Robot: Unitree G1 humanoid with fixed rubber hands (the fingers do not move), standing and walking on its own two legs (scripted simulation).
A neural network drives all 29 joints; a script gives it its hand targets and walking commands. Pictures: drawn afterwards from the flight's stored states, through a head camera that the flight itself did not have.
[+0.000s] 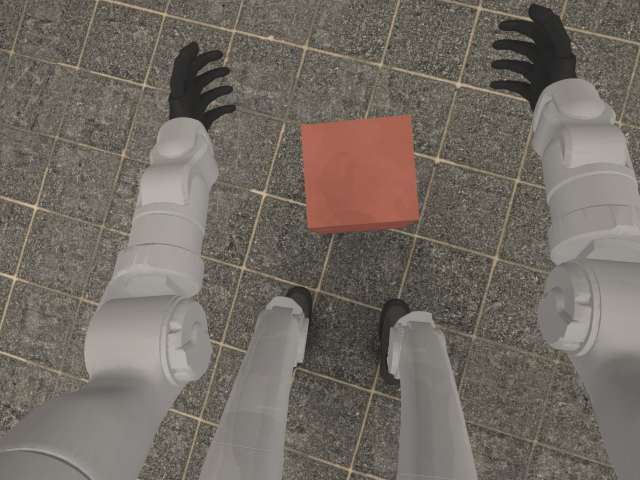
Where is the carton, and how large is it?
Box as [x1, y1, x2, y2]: [301, 114, 418, 233]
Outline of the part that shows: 410,114 301,125 308,228 317,233 403,227 418,219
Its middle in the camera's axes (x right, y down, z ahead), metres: +0.08 -0.12 +0.86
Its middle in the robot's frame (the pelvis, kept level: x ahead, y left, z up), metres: +0.49 +0.01 -0.52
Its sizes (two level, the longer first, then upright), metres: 0.210 0.200 0.250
